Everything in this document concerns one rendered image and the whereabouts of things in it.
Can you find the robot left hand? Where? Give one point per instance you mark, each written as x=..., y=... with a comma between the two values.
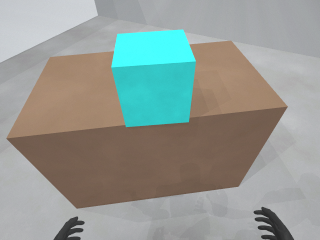
x=66, y=230

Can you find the robot right hand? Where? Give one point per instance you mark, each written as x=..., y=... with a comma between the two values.
x=277, y=227

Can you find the pedestal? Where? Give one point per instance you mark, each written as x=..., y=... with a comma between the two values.
x=72, y=130

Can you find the carton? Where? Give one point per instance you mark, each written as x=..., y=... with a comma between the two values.
x=154, y=76

